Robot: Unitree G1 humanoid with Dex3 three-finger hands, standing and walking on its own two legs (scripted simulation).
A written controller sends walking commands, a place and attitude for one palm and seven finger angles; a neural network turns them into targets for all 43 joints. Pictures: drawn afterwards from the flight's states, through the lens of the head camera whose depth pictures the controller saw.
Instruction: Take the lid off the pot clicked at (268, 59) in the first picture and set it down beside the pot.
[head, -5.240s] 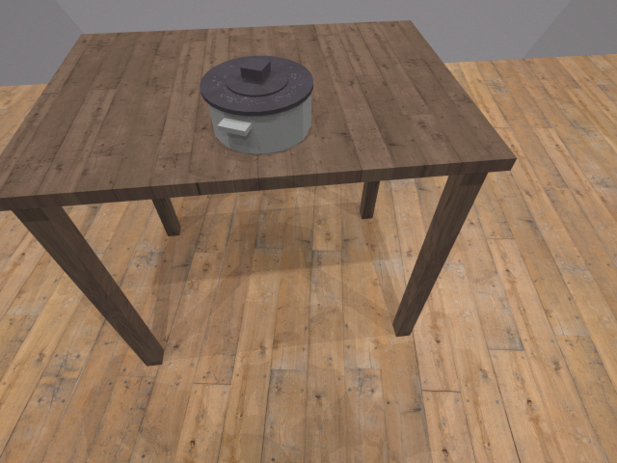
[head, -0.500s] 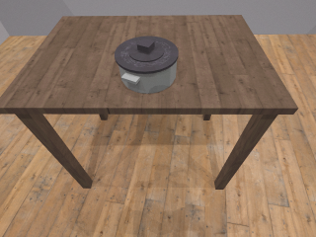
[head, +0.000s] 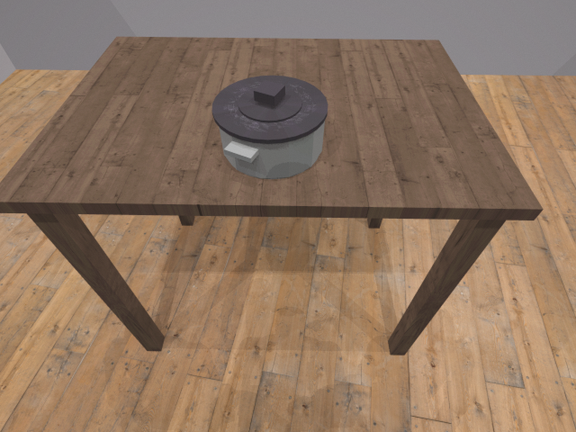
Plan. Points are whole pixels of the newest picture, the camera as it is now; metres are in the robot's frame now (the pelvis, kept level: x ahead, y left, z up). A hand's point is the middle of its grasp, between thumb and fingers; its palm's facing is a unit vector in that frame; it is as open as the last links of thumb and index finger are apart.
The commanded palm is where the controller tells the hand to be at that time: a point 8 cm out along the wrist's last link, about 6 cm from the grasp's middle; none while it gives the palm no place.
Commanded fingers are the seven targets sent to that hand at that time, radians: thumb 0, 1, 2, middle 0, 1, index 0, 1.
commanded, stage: shuffle to correct the standing spot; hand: left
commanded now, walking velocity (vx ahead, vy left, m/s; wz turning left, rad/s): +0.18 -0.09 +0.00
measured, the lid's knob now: (269, 92) +0.62 +0.08 +0.15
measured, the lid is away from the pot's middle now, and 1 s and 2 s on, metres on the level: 0.00 0.00 0.00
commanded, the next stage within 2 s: come to a stop and stand still in 0.80 s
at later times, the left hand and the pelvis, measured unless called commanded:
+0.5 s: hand out of the picture +0.02 +0.15 -0.19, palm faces +0.12 -0.98 -0.16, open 7.3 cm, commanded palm none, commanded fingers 0.00 0.90 0.90 -0.20 -0.30 -0.20 -0.30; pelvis +0.06 +0.00 -0.01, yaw +1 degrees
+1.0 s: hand (228, 364) +0.26 +0.13 -0.17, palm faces +0.04 -0.97 -0.24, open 7.3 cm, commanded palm none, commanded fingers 0.00 0.90 0.90 -0.20 -0.30 -0.20 -0.30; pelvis +0.16 -0.06 -0.02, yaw +0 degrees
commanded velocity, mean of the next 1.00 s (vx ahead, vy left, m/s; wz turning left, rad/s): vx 0.10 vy -0.09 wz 0.01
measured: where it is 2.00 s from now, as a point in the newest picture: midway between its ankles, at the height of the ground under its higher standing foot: outside the picture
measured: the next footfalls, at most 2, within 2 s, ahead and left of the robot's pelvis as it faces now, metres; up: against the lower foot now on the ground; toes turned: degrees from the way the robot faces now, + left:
left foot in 0.56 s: +0.14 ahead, +0.12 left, +0.00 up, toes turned +5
right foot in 0.90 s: +0.23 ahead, -0.19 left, +0.00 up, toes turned -4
